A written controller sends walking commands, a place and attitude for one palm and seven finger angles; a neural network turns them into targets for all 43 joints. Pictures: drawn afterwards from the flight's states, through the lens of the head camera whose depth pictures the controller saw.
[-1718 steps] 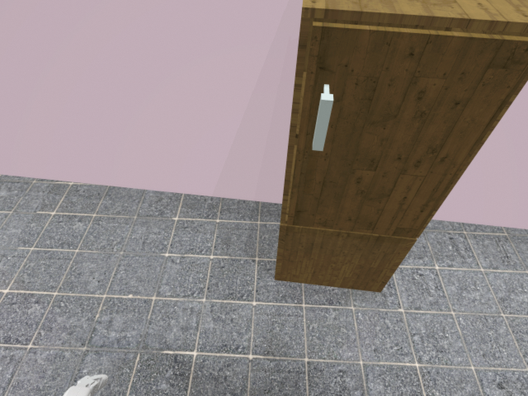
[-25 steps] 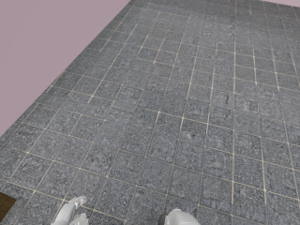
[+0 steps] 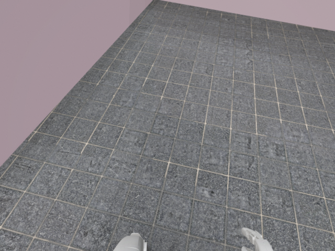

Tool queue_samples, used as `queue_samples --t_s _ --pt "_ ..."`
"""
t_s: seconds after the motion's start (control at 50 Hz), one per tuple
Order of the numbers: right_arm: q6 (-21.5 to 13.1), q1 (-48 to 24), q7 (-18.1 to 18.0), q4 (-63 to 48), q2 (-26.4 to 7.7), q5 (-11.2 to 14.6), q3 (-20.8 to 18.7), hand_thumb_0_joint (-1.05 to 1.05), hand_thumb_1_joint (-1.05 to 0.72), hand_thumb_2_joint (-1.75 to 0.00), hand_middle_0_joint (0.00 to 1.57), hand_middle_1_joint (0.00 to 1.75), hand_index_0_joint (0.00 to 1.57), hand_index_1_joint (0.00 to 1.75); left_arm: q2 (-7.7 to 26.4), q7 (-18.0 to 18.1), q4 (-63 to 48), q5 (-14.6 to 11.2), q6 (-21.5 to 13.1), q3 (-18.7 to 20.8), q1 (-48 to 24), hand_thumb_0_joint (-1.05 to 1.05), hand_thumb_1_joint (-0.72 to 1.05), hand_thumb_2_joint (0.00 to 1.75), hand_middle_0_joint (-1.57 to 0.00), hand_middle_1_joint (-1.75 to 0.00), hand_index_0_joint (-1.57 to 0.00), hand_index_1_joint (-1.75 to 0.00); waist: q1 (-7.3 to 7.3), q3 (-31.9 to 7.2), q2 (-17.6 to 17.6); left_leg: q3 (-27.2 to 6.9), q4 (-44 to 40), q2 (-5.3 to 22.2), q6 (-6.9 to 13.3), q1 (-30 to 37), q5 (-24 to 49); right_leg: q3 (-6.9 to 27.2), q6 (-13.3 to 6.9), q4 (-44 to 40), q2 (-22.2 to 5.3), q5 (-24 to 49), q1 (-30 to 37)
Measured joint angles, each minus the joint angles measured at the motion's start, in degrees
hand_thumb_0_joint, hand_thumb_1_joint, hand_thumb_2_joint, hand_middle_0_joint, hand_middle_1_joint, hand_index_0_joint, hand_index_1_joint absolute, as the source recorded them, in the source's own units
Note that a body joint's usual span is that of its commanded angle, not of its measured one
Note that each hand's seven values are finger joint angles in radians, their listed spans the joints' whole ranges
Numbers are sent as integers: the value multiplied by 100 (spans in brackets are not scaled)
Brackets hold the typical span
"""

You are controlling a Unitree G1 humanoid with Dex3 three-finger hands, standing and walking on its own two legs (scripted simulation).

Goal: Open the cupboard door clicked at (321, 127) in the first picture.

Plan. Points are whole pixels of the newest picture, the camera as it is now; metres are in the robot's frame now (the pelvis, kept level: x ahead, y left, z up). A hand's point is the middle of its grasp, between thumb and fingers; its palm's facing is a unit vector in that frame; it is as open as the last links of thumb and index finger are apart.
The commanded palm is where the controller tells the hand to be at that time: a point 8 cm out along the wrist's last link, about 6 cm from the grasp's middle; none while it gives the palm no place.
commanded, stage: walk to a spot facing it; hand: left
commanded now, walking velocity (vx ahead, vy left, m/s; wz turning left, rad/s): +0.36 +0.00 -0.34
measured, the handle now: out of the picture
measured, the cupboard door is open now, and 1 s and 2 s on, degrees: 40 40 40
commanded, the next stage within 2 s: turn to face it in 0.32 s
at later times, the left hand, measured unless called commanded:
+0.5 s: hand (143, 155) +0.42 +0.13 -0.16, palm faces -0.29 -0.93 -0.25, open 7.4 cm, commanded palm none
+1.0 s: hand (136, 157) +0.42 +0.16 -0.18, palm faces +0.04 -0.98 -0.19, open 7.3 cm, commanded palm none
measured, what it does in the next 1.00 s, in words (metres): walks ahead: left foot, then right foot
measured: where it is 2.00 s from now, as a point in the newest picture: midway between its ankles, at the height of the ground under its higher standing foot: (191, 221)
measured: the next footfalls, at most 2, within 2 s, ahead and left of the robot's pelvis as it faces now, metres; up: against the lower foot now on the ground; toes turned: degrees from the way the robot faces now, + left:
left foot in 0.04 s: +0.15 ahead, +0.12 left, +0.00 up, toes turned +5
right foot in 0.50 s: +0.33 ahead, -0.16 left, +0.00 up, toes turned -21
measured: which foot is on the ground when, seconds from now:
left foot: up 0.00-0.02, down 0.04-0.50, up 0.52-0.84, down 0.86-1.00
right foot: down 0.00-0.04, up 0.06-0.48, down 0.50-0.86, up 0.88-1.00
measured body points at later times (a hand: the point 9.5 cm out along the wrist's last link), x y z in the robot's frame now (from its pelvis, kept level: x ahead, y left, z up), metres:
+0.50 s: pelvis +0.23 -0.03 -0.01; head +0.26 -0.04 +0.43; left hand +0.44 +0.18 -0.14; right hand +0.07 -0.23 -0.16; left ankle +0.12 +0.12 -0.72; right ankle +0.30 -0.14 -0.74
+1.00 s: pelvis +0.34 -0.04 +0.00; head +0.38 -0.01 +0.44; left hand +0.42 +0.21 -0.17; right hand +0.38 -0.29 -0.13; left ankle +0.36 +0.05 -0.73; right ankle +0.28 -0.18 -0.66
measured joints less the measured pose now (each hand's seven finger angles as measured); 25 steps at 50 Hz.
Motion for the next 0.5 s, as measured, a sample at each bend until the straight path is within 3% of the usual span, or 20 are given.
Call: queue_samples --t_s 0.04,0.08,0.12,0.18,0.24,0.32,0.44,0.5 --pt "-146 -10 -26 -53 -4 -49 44 1 -91 -89 20 30 20 30 -41 -5 108 -35 45 11 173 1 91 89 -20 -30 -20 -30 -25 -28 5 54 -499 -76 254 414 228 35 64 915 -9 -419 -217" --pt "-252 35 -81 -79 52 -88 74 0 -91 -89 20 30 20 30 -14 -32 210 -71 137 11 109 1 91 89 -20 -30 -20 -30 -61 48 -101 207 -145 -96 435 506 -43 9 80 3036 -85 -550 -993" --pt "-286 242 -130 -63 103 -87 102 0 -91 -89 20 30 20 30 38 -55 218 -34 198 44 -38 1 91 89 -20 -30 -20 -30 -88 58 -175 350 -213 -103 439 802 -271 -102 114 4640 -218 -265 -1786" --pt "-327 664 -214 118 142 -71 97 0 -91 -89 20 30 20 30 107 -132 35 31 283 124 -413 1 91 89 -20 -30 -20 -30 -108 74 -162 474 -723 -94 345 1326 -257 -293 233 5365 -511 326 -2745" --pt "-300 1085 -281 373 89 -35 36 0 -92 -89 20 30 20 30 133 -197 -264 55 355 179 -764 1 91 89 -20 -30 -20 -30 -132 56 -69 629 -1222 -49 355 1800 -245 -375 334 4898 -745 662 -3394" --pt "-203 1578 -260 628 -61 -34 -11 0 -93 -89 20 30 20 30 175 -259 -526 70 424 217 -1181 1 91 89 -20 -30 -20 -29 -275 35 46 881 -1592 18 264 2324 -392 -537 395 3642 -936 1189 -3722" --pt "-80 2099 -266 793 -180 -63 -14 0 -92 -89 20 30 20 30 327 -286 -707 58 479 215 -1734 1 91 90 -20 -30 -19 -29 -631 139 141 1267 -1401 208 -31 2877 -1027 -843 256 2180 -784 1270 -3388" --pt "-15 2376 -253 909 -99 0 41 1 -91 -89 20 30 20 30 452 -236 -822 80 274 151 -1897 1 91 89 -20 -30 -20 -29 -741 125 36 1212 -245 395 -132 2648 -1541 -886 12 1536 -681 1573 -2773"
